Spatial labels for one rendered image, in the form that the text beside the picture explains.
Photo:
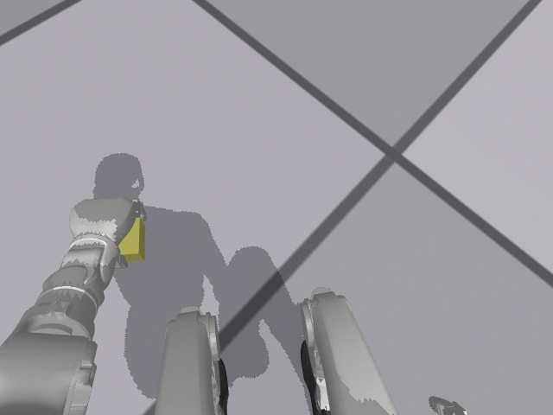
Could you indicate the left robot hand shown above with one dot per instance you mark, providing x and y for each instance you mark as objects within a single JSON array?
[{"x": 111, "y": 217}]

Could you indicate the right robot foot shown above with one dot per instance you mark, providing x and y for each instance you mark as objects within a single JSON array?
[{"x": 310, "y": 380}]

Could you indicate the right robot hand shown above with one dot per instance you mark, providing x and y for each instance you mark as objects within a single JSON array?
[{"x": 444, "y": 407}]

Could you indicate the small box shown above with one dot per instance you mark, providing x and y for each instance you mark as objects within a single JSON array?
[{"x": 133, "y": 244}]

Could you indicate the left robot arm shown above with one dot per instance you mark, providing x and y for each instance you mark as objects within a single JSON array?
[{"x": 46, "y": 364}]

